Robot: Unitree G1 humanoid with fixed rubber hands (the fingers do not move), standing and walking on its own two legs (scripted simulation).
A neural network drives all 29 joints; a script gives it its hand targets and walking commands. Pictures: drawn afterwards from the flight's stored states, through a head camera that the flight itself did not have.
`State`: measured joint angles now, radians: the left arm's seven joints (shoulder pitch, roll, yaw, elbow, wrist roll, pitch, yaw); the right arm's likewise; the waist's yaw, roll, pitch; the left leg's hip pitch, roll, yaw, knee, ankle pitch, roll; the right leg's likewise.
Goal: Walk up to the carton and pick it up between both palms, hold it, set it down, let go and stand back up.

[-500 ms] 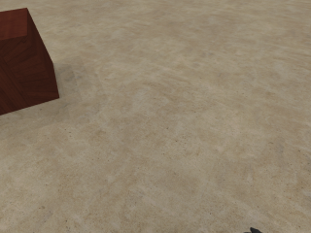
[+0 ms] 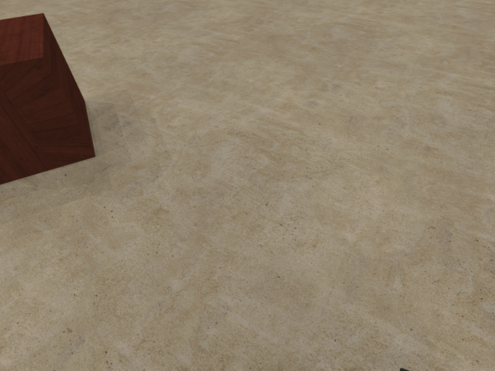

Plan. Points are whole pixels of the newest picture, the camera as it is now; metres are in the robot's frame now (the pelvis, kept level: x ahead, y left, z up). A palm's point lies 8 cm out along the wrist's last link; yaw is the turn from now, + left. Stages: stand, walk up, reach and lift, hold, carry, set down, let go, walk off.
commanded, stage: walk up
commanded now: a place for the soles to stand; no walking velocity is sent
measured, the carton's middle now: out of the picture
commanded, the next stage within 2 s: none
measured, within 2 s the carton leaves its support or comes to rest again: neither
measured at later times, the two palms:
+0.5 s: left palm out of the picture +0.07 +0.47 -0.15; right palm (293, 320) +0.26 -0.06 -0.12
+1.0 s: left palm out of the picture +0.23 +0.52 -0.08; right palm (233, 226) +0.50 +0.06 -0.14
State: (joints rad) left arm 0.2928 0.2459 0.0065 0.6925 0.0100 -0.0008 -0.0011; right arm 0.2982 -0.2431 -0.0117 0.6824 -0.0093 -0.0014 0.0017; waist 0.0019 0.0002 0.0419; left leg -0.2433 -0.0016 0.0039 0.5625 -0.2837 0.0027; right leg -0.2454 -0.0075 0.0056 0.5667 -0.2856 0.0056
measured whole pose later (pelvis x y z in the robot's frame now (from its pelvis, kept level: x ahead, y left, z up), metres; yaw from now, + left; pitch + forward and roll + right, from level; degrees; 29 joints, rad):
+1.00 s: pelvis +0.32 +0.26 -0.01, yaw +25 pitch -4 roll +0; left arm 0.45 0.24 0.03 0.68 0.05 -0.08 0.04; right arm 0.33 -0.33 -0.04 0.73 -0.06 0.03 0.07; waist 0.03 0.11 0.04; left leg -0.49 0.00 -0.01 1.28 -0.37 -0.02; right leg -0.28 -0.09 -0.17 0.66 -0.31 -0.02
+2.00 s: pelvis +0.70 +0.61 -0.01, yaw +29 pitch -4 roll +1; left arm 0.36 0.22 0.03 0.65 0.05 -0.05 0.06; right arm 0.39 -0.31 -0.04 0.70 -0.06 0.04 0.06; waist 0.01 0.08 0.11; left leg -0.45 0.02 0.03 1.32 -0.39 -0.01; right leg -0.33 -0.02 -0.08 0.65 -0.25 -0.05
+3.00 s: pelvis +0.91 +0.98 -0.01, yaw +25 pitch -4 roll +0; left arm 0.37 0.21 0.03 0.69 0.05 -0.03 0.07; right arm 0.35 -0.33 -0.04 0.68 -0.06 0.09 0.06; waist 0.01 0.11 0.09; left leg -0.50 0.06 0.02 1.26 -0.39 -0.03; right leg -0.28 -0.05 -0.04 0.63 -0.27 -0.01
